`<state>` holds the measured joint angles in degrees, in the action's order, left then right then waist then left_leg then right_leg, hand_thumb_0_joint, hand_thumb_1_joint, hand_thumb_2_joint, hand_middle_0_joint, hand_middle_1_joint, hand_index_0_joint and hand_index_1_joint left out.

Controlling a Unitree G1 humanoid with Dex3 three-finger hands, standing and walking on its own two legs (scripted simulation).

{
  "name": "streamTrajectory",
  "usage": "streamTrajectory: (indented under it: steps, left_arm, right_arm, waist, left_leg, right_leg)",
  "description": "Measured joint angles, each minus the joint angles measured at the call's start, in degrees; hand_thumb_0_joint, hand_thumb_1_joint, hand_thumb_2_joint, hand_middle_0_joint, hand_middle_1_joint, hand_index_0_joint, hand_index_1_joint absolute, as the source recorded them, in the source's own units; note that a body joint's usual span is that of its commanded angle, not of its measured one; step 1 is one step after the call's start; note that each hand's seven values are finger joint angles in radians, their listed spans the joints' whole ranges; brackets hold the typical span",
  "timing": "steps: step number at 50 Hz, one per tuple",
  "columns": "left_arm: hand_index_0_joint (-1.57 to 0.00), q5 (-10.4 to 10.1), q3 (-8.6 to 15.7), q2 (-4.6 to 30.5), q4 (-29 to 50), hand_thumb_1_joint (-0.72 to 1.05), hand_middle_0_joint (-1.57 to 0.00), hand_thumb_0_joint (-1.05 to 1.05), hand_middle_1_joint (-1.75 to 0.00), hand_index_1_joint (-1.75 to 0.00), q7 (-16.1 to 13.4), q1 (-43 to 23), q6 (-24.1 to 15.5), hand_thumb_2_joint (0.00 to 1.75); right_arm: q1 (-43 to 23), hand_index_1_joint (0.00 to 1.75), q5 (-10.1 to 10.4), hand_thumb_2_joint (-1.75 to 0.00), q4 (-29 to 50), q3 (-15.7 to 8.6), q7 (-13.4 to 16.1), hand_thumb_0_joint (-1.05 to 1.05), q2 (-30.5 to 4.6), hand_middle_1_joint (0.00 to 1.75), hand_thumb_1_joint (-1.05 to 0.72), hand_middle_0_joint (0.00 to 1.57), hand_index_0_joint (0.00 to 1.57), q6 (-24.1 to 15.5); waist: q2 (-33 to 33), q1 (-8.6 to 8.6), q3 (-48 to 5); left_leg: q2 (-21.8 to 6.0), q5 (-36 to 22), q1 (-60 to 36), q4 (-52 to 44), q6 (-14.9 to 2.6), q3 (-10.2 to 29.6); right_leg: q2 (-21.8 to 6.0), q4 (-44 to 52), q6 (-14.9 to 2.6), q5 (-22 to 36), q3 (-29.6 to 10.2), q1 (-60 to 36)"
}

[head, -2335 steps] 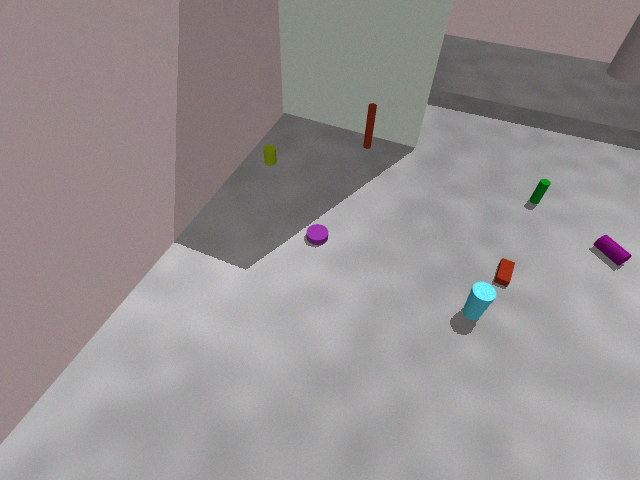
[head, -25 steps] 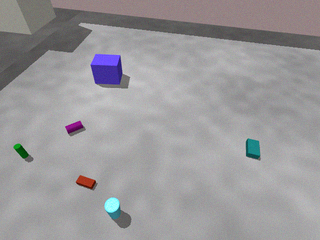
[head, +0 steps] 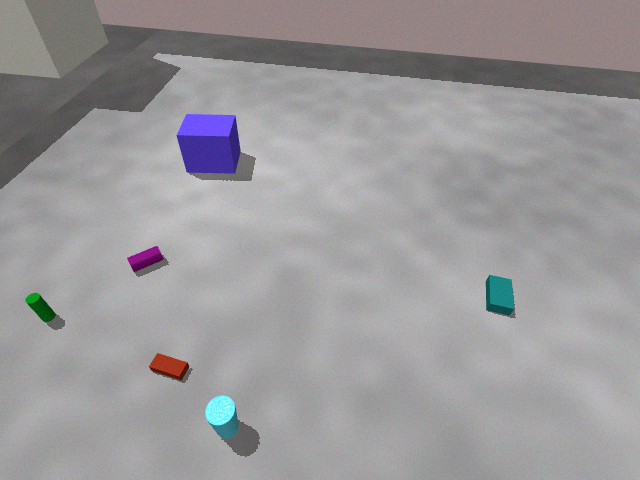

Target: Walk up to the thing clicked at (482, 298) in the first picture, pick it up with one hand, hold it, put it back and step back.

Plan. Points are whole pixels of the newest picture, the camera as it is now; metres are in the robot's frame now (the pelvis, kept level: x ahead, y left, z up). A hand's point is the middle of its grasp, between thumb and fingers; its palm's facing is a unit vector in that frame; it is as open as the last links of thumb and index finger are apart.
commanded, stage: stand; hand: left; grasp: from above
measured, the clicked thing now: (224, 419) +0.45 +0.26 -0.71
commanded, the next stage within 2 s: step back in 1.40 s
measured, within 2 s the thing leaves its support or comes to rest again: neither
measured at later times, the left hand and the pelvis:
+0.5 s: hand out of the picture +0.08 +0.24 -0.16, palm faces +0.01 -0.94 -0.33, open 7.4 cm; pelvis +0.02 -0.01 +0.00, yaw +0 degrees
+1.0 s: hand out of the picture +0.10 +0.24 -0.15, palm faces +0.00 -0.94 -0.34, open 7.4 cm; pelvis +0.02 -0.01 +0.00, yaw +0 degrees
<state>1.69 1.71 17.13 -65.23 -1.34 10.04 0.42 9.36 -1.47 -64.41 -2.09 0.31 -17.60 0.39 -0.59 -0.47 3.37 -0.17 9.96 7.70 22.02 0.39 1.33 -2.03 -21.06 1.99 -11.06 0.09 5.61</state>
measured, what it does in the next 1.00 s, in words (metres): stands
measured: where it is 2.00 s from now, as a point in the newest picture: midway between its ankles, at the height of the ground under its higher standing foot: outside the picture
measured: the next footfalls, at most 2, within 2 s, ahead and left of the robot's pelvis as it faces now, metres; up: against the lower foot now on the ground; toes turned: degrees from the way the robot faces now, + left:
none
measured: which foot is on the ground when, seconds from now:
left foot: down 0.00-1.00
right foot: down 0.00-1.00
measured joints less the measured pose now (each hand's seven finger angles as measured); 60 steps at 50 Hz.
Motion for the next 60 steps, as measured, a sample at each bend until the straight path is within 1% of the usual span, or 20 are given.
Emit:
streamTrajectory:
  steps: [22,44,60]
  left_arm:
    - [-0.20,-0.6,-0.2,0.4,-0.4,0.90,-0.21,0.00,-0.30,-0.30,0.5,-2.8,-0.2,0.90]
    - [-0.20,-0.7,-0.4,1.2,0.0,0.90,-0.21,0.00,-0.30,-0.30,0.8,-4.1,-0.4,0.90]
    - [-0.20,-0.7,-0.7,1.6,0.3,0.90,-0.21,0.00,-0.30,-0.30,1.0,-3.5,-0.6,0.90]
  right_arm:
    - [-1.4,0.30,0.3,-0.90,-0.9,1.3,0.1,0.01,-0.3,0.30,-0.91,0.20,0.21,-0.7]
    - [-3.2,0.30,0.5,-0.90,-1.0,1.3,-0.1,0.01,-1.4,0.30,-0.91,0.20,0.21,-0.9]
    - [-3.0,0.30,0.5,-0.90,-1.1,1.3,-0.4,0.01,-1.3,0.30,-0.91,0.20,0.21,-0.7]
  waist:
    - [0.1,0.26,0.1]
    - [0.3,0.30,-0.4]
    - [0.3,0.44,-0.5]
  left_leg:
    - [-0.3,0.0,-1.0,-2.0,0.39,-0.2]
    - [-0.7,0.1,-1.5,-3.2,0.76,-0.2]
    - [-1.0,-0.2,-1.6,-3.5,1.04,-0.3]
  right_leg:
    - [0.3,1.3,-0.38,-0.3,-0.2,-0.5]
    - [0.6,2.4,-0.67,-0.4,-0.1,-1.0]
    - [1.0,2.5,-0.98,-0.1,-0.2,-0.9]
